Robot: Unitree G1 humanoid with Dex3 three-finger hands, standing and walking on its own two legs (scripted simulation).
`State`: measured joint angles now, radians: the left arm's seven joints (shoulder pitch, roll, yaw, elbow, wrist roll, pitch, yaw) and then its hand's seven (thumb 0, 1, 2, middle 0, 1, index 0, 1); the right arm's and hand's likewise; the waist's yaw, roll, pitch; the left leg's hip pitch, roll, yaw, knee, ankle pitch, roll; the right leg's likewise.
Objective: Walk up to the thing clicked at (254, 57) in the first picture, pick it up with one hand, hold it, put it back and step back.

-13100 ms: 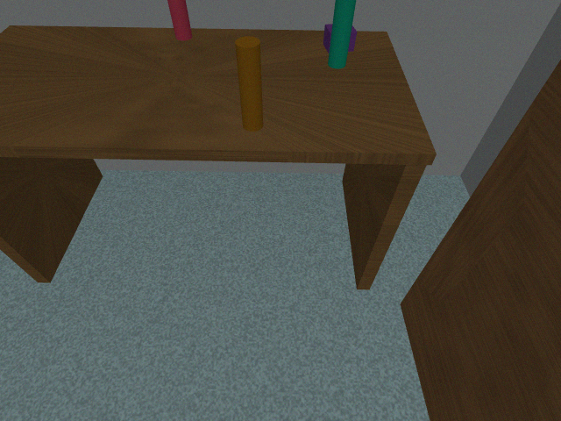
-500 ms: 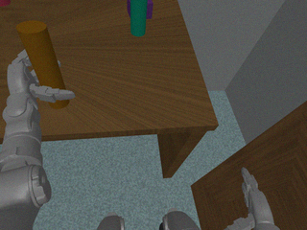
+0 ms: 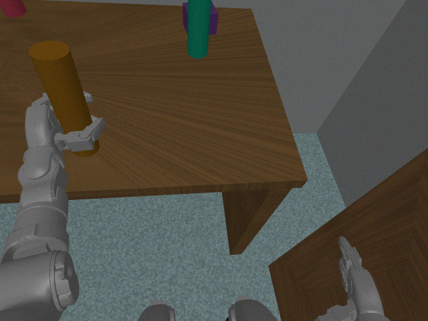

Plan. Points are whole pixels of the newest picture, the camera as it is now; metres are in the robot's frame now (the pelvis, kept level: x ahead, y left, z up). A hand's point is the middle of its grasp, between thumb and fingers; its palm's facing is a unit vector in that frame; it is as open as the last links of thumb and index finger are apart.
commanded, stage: settle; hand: left
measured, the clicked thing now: (71, 107) +0.46 +0.22 +0.11
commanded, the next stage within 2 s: lift in 0.74 s
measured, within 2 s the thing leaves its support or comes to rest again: leaves its support in 0.06 s
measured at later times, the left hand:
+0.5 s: hand (77, 102) +0.46 +0.21 +0.13, palm faces +0.16 -0.99 +0.01, open 7.3 cm
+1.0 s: hand (71, 87) +0.46 +0.21 +0.16, palm faces +0.17 -0.99 +0.00, open 7.3 cm
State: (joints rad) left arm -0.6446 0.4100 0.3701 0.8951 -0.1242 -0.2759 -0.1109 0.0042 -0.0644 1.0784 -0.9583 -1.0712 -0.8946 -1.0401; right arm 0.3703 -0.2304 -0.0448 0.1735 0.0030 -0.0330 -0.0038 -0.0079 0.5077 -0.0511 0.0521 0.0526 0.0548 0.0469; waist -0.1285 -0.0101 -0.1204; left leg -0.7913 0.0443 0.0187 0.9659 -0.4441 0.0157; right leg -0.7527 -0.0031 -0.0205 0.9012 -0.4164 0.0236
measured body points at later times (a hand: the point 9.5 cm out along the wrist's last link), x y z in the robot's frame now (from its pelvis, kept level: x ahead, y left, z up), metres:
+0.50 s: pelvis +0.00 -0.01 +0.01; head +0.06 +0.01 +0.46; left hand +0.44 +0.26 +0.13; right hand +0.16 -0.27 -0.03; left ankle +0.01 +0.10 -0.68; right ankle +0.01 -0.14 -0.68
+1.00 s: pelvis +0.01 -0.01 +0.03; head +0.05 +0.00 +0.47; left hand +0.44 +0.26 +0.16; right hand +0.16 -0.28 -0.03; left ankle +0.01 +0.10 -0.68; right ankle +0.01 -0.14 -0.68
